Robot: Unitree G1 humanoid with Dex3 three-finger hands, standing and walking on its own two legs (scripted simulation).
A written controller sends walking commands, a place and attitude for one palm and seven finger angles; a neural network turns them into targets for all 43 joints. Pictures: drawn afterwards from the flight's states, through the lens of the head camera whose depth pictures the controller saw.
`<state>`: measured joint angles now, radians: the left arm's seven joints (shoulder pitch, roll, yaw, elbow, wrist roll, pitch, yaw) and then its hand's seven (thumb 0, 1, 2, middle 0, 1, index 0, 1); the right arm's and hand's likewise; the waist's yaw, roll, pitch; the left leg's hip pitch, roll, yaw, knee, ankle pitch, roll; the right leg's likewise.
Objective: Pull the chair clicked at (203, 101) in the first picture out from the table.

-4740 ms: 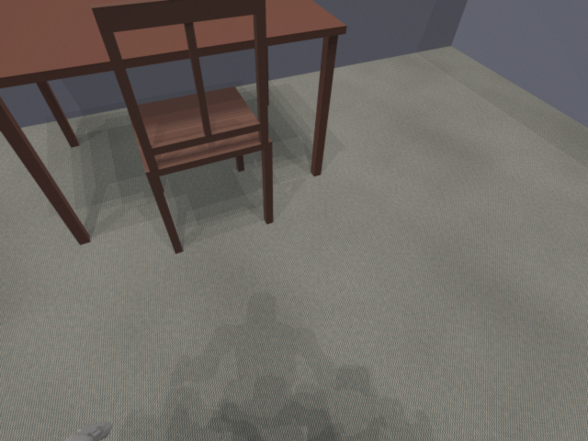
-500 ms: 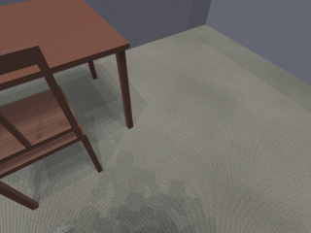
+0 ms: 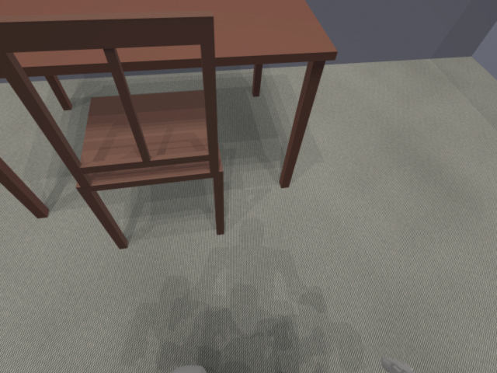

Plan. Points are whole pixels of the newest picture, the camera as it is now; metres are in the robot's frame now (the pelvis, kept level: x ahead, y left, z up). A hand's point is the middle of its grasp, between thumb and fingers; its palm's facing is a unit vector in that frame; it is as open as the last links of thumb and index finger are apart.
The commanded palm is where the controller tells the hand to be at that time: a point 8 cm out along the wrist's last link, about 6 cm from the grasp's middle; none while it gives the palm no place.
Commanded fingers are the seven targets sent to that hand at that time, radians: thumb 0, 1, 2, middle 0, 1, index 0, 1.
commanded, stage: turn to face it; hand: left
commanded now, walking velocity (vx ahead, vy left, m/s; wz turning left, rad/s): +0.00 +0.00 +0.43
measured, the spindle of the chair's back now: (131, 112) +0.65 +0.34 -0.04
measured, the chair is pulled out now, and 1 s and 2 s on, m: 0.00 0.00 0.00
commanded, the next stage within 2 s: take the last steps up to it in 0.40 s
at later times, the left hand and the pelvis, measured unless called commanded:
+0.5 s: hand out of the picture +0.06 +0.18 -0.13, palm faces +0.21 -0.94 -0.27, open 7.4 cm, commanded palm none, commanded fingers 0.00 0.90 0.90 -0.20 -0.30 -0.20 -0.30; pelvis +0.01 -0.02 +0.02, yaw +12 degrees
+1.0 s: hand out of the picture +0.00 +0.22 -0.15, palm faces +0.31 -0.93 -0.17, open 7.4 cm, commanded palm none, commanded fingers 0.00 0.90 0.90 -0.20 -0.30 -0.20 -0.30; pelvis +0.07 +0.04 +0.02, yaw +15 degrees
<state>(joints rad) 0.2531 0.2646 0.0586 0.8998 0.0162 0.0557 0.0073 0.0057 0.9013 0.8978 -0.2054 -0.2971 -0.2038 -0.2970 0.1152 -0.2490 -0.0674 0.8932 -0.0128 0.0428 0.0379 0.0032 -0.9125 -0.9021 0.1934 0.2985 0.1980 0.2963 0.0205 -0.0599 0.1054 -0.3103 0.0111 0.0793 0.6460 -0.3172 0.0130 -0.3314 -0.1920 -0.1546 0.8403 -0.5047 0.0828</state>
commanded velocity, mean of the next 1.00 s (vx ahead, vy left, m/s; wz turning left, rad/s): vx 0.15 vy -0.01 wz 0.15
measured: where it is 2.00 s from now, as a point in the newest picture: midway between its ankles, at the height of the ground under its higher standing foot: (228, 347)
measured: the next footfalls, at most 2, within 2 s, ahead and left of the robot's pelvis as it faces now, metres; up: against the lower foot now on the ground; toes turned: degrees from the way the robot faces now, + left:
right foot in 0.38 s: +0.06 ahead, -0.12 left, +0.00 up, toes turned +6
left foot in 0.80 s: +0.01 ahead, +0.13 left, +0.00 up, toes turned +20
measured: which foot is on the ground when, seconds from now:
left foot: down 0.00-0.38, up 0.40-0.78, down 0.80-1.00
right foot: up 0.00-0.36, down 0.38-0.80, up 0.82-1.00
